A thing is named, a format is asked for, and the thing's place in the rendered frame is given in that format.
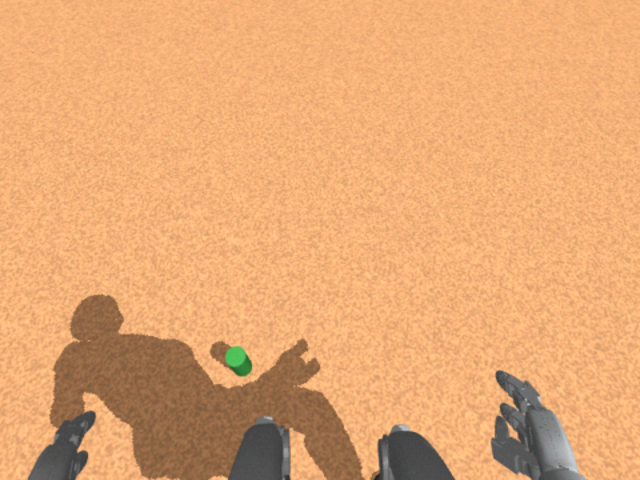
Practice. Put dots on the right robot hand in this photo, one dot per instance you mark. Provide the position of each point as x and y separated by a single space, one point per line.
539 431

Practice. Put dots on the can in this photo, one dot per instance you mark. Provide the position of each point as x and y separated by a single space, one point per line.
238 360

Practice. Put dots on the left robot hand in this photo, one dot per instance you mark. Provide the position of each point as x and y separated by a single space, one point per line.
61 461

